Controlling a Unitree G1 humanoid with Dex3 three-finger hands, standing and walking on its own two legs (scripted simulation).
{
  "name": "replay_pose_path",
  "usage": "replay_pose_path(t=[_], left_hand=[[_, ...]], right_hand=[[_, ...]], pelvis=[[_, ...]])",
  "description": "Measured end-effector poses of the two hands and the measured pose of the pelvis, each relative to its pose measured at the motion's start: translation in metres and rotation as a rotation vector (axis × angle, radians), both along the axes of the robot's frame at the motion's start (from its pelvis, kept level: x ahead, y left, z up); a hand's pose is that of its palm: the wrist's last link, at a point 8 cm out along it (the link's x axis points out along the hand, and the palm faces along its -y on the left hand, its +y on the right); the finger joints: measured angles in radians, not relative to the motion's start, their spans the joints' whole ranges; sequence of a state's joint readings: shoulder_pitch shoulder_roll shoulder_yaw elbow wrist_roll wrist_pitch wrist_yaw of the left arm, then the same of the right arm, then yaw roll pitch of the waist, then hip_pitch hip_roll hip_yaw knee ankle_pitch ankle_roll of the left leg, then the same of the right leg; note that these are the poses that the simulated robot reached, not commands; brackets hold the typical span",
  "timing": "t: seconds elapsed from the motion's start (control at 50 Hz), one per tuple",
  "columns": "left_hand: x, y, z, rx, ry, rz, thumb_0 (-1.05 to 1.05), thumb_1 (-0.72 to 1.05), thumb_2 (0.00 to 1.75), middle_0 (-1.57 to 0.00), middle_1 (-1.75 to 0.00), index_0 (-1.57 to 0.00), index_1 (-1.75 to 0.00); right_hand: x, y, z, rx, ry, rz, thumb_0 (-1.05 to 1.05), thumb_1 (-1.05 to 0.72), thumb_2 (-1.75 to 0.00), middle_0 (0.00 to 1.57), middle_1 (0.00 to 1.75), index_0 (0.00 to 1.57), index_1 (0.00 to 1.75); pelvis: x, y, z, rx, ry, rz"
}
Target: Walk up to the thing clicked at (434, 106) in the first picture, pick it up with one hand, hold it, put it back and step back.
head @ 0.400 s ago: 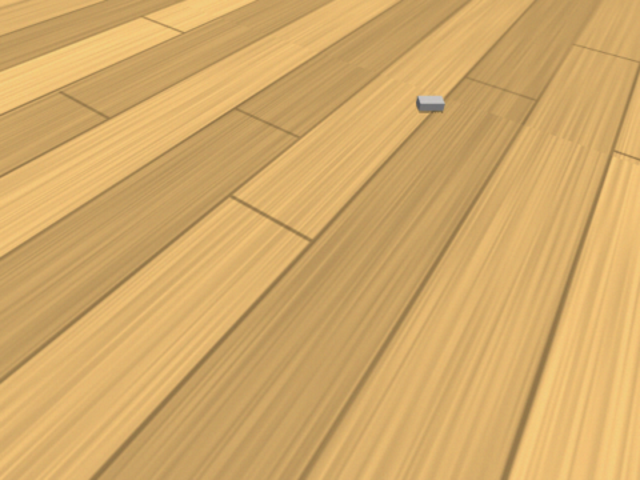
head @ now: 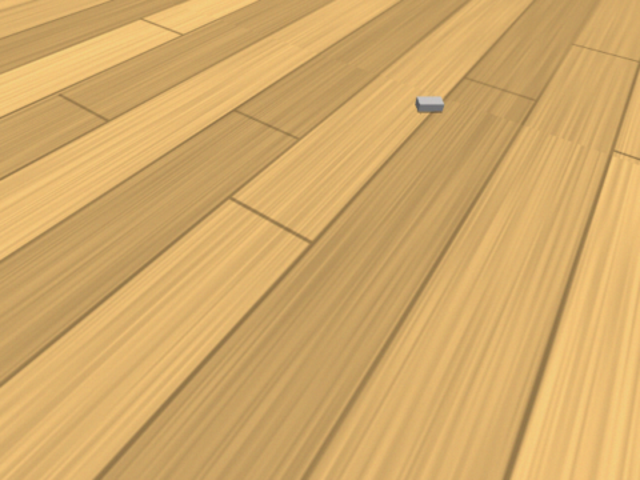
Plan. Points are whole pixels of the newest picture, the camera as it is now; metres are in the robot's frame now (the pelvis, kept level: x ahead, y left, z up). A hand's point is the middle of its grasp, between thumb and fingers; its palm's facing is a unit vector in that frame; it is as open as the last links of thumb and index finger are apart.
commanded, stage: stand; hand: left
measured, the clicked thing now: (429, 103) +2.13 -0.60 -0.76
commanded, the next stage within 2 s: walk up in 0.72 s
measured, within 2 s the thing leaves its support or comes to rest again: neither
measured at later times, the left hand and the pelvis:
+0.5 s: hand out of the picture +0.07 +0.25 -0.16, palm faces -0.03 -0.94 -0.34, open 7.4 cm; pelvis +0.00 +0.00 +0.00, yaw +0 degrees
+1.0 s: hand (146, 458) +0.17 +0.24 -0.13, palm faces -0.04 -0.93 -0.37, open 7.4 cm; pelvis +0.05 -0.06 -0.01, yaw -2 degrees
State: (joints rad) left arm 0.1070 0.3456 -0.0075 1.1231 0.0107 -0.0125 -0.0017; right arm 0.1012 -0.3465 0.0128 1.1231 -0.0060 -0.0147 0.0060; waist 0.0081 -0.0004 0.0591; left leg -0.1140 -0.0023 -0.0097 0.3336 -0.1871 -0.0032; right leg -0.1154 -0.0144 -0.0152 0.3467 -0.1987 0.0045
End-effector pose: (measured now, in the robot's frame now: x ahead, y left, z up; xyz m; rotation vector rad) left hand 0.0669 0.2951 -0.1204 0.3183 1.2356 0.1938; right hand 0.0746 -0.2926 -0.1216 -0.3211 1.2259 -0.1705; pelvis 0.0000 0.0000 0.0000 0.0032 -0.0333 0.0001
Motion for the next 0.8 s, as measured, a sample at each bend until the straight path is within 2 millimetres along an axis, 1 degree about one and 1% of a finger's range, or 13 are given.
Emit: replay_pose_path(t=[0.72, 0.76, 0.8], left_hand=[[0.003, 0.000, 0.001, 0.003, -0.003, -0.001, 0.01, 0.91, 0.89, -0.20, -0.30, -0.20, -0.30], [0.005, 0.002, 0.001, -0.016, -0.014, 0.001, 0.01, 0.91, 0.89, -0.20, -0.30, -0.20, -0.30], [0.011, 0.006, 0.003, -0.020, -0.018, -0.007, 0.01, 0.91, 0.89, -0.20, -0.30, -0.20, -0.30]], right_hand=[[0.001, -0.002, 0.002, -0.004, -0.003, -0.008, 0.00, -0.91, -0.90, 0.21, 0.30, 0.21, 0.30], [0.000, -0.005, 0.004, 0.002, -0.027, -0.012, 0.00, -0.91, -0.90, 0.21, 0.30, 0.21, 0.30], [-0.005, -0.014, 0.007, -0.006, -0.060, -0.023, 0.00, -0.90, -0.90, 0.21, 0.30, 0.21, 0.30]], pelvis=[[0.003, -0.001, 0.001, -0.001, -0.003, -0.004], [0.005, -0.002, 0.000, 0.002, 0.006, -0.006], [0.008, -0.006, -0.003, 0.009, 0.016, -0.015]])
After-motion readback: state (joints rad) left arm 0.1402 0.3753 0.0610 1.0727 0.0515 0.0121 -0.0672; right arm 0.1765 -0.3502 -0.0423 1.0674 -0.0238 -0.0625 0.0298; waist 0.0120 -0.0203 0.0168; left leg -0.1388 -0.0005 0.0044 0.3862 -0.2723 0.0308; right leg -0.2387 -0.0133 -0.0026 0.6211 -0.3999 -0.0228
